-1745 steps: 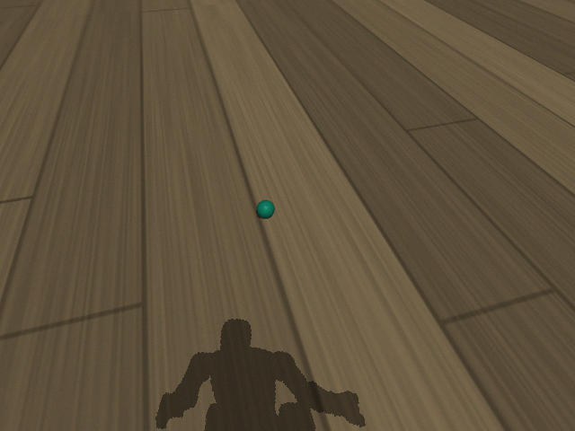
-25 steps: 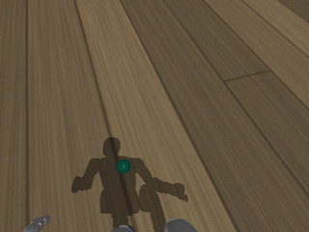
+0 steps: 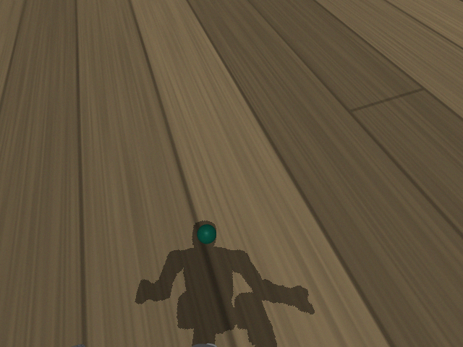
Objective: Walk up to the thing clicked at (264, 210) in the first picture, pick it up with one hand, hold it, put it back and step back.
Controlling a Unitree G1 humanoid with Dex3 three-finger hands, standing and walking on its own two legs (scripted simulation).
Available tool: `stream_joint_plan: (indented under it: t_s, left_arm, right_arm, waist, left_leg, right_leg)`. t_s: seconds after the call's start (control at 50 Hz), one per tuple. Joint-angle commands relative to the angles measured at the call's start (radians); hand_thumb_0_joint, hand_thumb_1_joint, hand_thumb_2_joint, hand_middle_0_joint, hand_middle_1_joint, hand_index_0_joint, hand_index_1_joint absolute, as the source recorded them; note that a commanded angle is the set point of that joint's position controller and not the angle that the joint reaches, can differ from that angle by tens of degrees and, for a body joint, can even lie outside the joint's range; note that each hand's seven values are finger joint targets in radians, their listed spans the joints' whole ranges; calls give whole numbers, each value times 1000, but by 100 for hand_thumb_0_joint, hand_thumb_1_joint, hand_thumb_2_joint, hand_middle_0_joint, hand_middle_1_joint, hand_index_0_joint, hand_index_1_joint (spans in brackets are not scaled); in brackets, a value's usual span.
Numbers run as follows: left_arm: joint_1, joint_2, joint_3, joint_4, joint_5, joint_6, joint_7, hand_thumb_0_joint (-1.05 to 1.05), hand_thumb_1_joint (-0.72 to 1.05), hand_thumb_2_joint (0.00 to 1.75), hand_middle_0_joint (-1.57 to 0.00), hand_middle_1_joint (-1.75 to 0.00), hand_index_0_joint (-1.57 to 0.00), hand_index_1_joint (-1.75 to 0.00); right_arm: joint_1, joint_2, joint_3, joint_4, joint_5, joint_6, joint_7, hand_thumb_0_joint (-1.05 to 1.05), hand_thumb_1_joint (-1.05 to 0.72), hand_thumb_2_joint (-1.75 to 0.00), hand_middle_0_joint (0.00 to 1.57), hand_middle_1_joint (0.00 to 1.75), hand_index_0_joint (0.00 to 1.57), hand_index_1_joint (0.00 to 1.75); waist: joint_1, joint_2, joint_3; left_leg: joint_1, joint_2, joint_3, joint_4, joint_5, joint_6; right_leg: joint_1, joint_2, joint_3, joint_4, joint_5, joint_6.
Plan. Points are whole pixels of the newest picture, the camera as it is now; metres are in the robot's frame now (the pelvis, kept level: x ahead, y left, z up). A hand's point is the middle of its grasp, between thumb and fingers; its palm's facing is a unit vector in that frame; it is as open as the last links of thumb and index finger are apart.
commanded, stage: step back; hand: left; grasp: from above
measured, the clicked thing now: (206, 234) +0.65 +0.17 -0.73
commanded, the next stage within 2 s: none
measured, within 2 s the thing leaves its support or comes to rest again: neither
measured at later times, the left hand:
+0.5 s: hand out of the picture -0.08 +0.27 -0.16, palm faces -0.03 -0.91 -0.41, open 7.4 cm
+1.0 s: hand out of the picture -0.22 +0.28 -0.15, palm faces +0.03 -0.93 -0.37, open 7.4 cm
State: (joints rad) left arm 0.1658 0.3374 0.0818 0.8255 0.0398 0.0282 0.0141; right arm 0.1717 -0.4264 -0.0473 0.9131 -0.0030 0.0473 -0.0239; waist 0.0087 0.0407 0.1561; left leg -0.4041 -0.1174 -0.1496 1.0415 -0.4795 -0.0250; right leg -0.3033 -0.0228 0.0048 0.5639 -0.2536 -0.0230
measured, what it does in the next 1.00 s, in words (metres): walks backwards: left foot, then right foot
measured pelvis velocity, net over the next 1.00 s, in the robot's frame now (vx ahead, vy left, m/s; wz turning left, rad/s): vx -0.34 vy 0.01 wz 0.02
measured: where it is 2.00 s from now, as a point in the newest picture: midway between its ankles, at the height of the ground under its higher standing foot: outside the picture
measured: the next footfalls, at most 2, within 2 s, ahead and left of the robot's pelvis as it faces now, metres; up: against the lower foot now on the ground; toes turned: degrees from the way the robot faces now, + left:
left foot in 0.12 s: -0.02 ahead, +0.13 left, +0.00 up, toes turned +0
right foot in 0.48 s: -0.16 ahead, -0.13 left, +0.00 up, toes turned +1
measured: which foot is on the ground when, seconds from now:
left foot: up 0.00-0.10, down 0.12-0.52, up 0.54-0.82, down 0.84-1.00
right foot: down 0.00-0.14, up 0.16-0.46, down 0.48-0.86, up 0.88-1.00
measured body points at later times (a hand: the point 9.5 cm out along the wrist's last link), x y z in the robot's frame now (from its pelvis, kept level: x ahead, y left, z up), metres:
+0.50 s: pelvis -0.17 +0.00 -0.02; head -0.10 -0.01 +0.42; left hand -0.08 +0.31 -0.14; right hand -0.02 -0.31 -0.13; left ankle -0.06 +0.13 -0.73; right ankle -0.20 -0.13 -0.74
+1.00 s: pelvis -0.34 +0.01 +0.00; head -0.30 +0.03 +0.44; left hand -0.22 +0.33 -0.13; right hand -0.25 -0.29 -0.12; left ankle -0.31 +0.13 -0.73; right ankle -0.34 -0.13 -0.65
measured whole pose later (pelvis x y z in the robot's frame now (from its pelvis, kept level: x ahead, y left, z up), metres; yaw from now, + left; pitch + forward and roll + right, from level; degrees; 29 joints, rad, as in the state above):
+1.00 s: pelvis -0.34 +0.01 +0.00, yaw +1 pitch -3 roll -1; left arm 0.12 0.39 0.08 0.82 0.01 0.08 0.02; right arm 0.17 -0.34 -0.02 0.88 -0.04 0.05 0.00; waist -0.01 -0.03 0.17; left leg -0.28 0.00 -0.05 0.59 -0.25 0.02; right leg -0.49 0.10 0.14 1.19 -0.50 -0.01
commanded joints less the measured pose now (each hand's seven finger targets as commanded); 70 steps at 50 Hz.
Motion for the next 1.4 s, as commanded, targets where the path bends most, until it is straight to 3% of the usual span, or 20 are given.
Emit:
stream_joint_plan:
  t_s: [0.0, 0.1, 0.16, 0.22, 0.44, 0.48, 0.52, 0.6, 0.72, 0.8, 0.82, 0.84, 0.86, 0.88, 0.94, 1.14, 1.18, 1.22, 1.3, 1.38]
  left_arm:
    - [37, 260, 66, -91, -9, -10, 31, 0, 90, 90, -20, -30, -20, -30]
    - [-27, 242, 42, -128, -35, 15, 14, 0, 90, 90, -20, -30, -20, -30]
    - [-99, 243, 60, -126, -29, 14, 30, 0, 90, 90, -20, -30, -20, -30]
    - [-5, 228, 58, -78, -43, 15, 19, 0, 90, 90, -20, -30, -20, -30]
    - [146, 202, 51, -5, -23, -25, 11, 0, 90, 90, -20, -30, -20, -30]
    - [148, 295, 74, -1, 3, -33, 8, 0, 90, 90, -20, -30, -20, -30]
    - [22, 452, 105, -71, 3, -27, 9, 0, 90, 90, -20, -30, -20, -30]
    - [-136, 287, 74, -102, 3, -27, 18, 0, 90, 90, -20, -30, -20, -30]
    - [24, 274, 70, -93, 6, -12, 36, 0, 90, 90, -20, -30, -20, -30]
    - [-27, 272, 51, -119, -23, 18, 25, 0, 90, 90, -20, -30, -20, -30]
    - [3, 228, 39, -123, -23, 24, 21, 0, 90, 90, -20, -30, -20, -30]
    - [22, 188, 29, -130, -32, 23, 21, 0, 90, 90, -20, -30, -20, -30]
    - [-54, 243, 49, -127, -27, 24, 39, 0, 90, 90, -20, -30, -20, -30]
    - [-79, 271, 54, -111, -23, 25, 41, 0, 90, 90, -20, -30, -20, -30]
    - [17, 247, 57, -57, -42, 31, 19, 0, 90, 90, -20, -30, -20, -30]
    - [130, 220, 40, 37, -15, -26, 2, 0, 90, 90, -20, -30, -20, -30]
    - [142, 296, 65, 58, 12, -37, 3, 0, 90, 90, -20, -30, -20, -30]
    - [8, 450, 97, -10, 16, -32, 7, 0, 90, 90, -20, -30, -20, -30]
    - [-73, 272, 58, -3, 1, -52, 11, 0, 90, 90, -20, -30, -20, -30]
    - [44, 300, 68, 12, 15, -60, 1, 0, 90, 90, -20, -30, -20, -30]
  right_arm:
    - [-19, -123, -33, -102, -8, -36, -13, 0, -90, -90, 20, 30, 20, 30]
    - [82, -177, -67, -62, -29, -45, -3, 0, -90, -90, 20, 30, 20, 30]
    - [-5, -319, -91, -101, -32, -46, 5, 0, -90, -90, 20, 30, 20, 30]
    - [-115, -195, -56, -131, -39, -45, -1, 0, -90, -90, 20, 30, 20, 30]
    - [-82, -217, -72, -153, -13, -5, 3, 0, -90, -90, 20, 30, 20, 30]
    - [-93, -160, -55, -172, 4, -1, 8, 0, -90, -90, 20, 30, 20, 30]
    - [-128, -159, -65, -184, -6, 2, -12, 0, -90, -90, 20, 30, 20, 30]
    - [-1, -142, -59, -111, 6, -3, 0, 0, -90, -90, 20, 30, 20, 30]
    - [-22, -114, -40, -138, -11, -26, -8, 0, -90, -90, 20, 30, 20, 30]
    - [103, -124, -59, -85, -24, -39, -5, 0, -90, -90, 20, 30, 20, 30]
    - [76, -175, -76, -91, -37, -40, -5, 0, -90, -90, 20, 30, 20, 30]
    - [32, -271, -93, -110, -47, -35, -3, 0, -90, -90, 20, 30, 20, 30]
    - [17, -344, -96, -128, -35, -32, 6, 0, -90, -90, 20, 30, 20, 30]
    - [-38, -328, -96, -130, -35, -37, 0, 0, -90, -90, 20, 30, 20, 30]
    - [-147, -197, -56, -150, -43, -38, -6, 0, -90, -90, 20, 30, 20, 30]
    - [-57, -228, -72, -128, -28, 2, 10, 0, -90, -90, 20, 30, 20, 30]
    - [-42, -139, -45, -139, -16, 4, 13, 0, -90, -90, 20, 30, 20, 30]
    - [-114, -161, -59, -153, -22, -4, -7, 0, -90, -90, 20, 30, 20, 30]
    - [-20, -124, -43, -79, -9, -21, 8, 0, -90, -90, 20, 30, 20, 30]
    - [-51, -133, -41, -83, -24, -43, 19, 0, -90, -90, 20, 30, 20, 30]
  waist:
    - [48, -249, -229]
    - [-11, -99, -245]
    - [-62, 195, -161]
    - [15, 94, -147]
    - [5, 156, -289]
    - [5, -51, -252]
    - [58, -326, -124]
    - [-53, -186, -99]
    - [46, -255, -204]
    - [-6, -219, -258]
    - [18, -88, -262]
    - [24, 147, -241]
    - [-43, 184, -206]
    - [-38, 174, -135]
    - [50, 86, -115]
    - [3, 158, -286]
    - [2, -77, -222]
    - [69, -287, -93]
    - [-29, -147, -62]
    - [57, -212, -107]
  left_leg:
    - [-68, 94, 55, -268, -45, 8]
    - [258, 190, 1, -645, 460, 75]
    - [66, 541, -398, -722, 603, 360]
    - [156, 365, -94, -637, 683, 261]
    - [294, 308, -12, -442, 580, 208]
    - [-20, 189, 41, -324, 278, 93]
    - [-66, 52, -6, 67, -137, 16]
    - [-59, -23, -28, 193, 25, 26]
    - [-105, 75, 48, -213, -63, 2]
    - [176, 98, 124, -713, 328, 38]
    - [297, 207, -35, -695, 447, 71]
    - [372, 418, -305, -693, 636, 169]
    - [127, 538, -387, -708, 593, 327]
    - [-22, 562, -414, -748, 510, 357]
    - [51, 346, -60, -661, 570, 238]
    - [285, 314, -9, -521, 344, 207]
    - [-50, 181, 68, -317, 114, 102]
    - [-60, 97, -28, -61, -104, 11]
    - [-76, 25, -4, -5, 98, 20]
    - [-91, 85, 67, -240, 21, 0]
  right_leg:
    - [364, -256, 228, -26, 609, -199]
    - [65, -114, 132, 132, 273, -57]
    - [-92, 96, 157, 606, -423, 8]
    - [-162, 120, 189, 723, -276, -6]
    - [106, 47, -11, -176, 13, 22]
    - [215, -95, 261, -158, 67, -56]
    - [-127, -420, 619, -282, 45, -301]
    - [-71, -187, 200, -164, 244, -166]
    - [311, -223, 223, -37, 462, -176]
    - [200, -162, 162, 139, 420, -90]
    - [23, -95, 126, 211, 227, -51]
    - [-225, 83, 46, 387, -224, -3]
    - [-141, 92, 126, 548, -436, 17]
    - [-88, 73, 185, 662, -406, 12]
    - [-127, 123, 195, 767, -229, 6]
    - [117, 55, -28, -185, -107, 13]
    - [239, -86, 277, -233, -139, -55]
    - [-163, -418, 635, -357, -367, -267]
    - [0, -158, 184, -194, 76, -121]
    - [164, -177, 239, -212, -215, -138]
